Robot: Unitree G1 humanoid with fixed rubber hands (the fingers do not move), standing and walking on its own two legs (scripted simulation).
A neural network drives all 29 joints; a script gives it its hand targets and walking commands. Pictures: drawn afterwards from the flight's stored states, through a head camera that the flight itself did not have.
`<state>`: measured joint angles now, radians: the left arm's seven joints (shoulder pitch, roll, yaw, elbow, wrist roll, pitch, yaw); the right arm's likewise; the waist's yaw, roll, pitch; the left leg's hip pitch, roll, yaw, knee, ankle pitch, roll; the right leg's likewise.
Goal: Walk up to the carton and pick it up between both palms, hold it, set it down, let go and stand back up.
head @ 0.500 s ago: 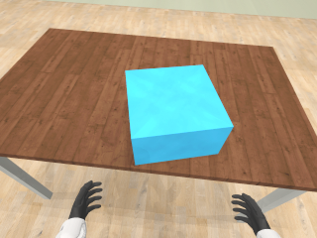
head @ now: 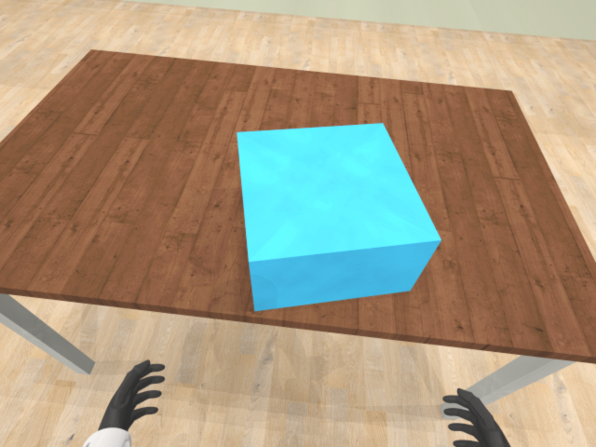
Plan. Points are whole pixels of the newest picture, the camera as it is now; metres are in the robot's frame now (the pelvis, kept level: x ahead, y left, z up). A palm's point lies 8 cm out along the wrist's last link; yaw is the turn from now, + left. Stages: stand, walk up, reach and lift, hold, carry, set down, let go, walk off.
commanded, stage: stand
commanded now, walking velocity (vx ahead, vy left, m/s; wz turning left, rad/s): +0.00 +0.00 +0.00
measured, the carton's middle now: (322, 211) +0.48 +0.01 -0.01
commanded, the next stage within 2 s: none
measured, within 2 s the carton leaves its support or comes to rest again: neither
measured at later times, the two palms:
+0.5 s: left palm out of the picture +0.07 +0.29 -0.10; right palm out of the picture +0.13 -0.26 -0.09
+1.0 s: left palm out of the picture +0.06 +0.30 -0.11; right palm out of the picture +0.11 -0.27 -0.10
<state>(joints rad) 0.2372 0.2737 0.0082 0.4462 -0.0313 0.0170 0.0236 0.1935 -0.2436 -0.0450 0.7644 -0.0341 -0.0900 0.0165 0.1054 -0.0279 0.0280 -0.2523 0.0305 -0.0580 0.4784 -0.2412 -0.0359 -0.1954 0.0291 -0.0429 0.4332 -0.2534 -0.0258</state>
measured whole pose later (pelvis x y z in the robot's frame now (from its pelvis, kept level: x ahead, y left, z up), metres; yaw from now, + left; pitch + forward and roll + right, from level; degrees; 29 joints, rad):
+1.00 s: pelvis +0.00 +0.00 +0.00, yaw +0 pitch -2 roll -1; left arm 0.24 0.34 0.04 0.80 -0.03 -0.04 0.02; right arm 0.19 -0.28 -0.05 0.93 -0.02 -0.02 0.02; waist 0.11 -0.03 0.02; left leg -0.21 0.03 -0.06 0.48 -0.24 -0.03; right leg -0.15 0.03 -0.04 0.43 -0.25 -0.02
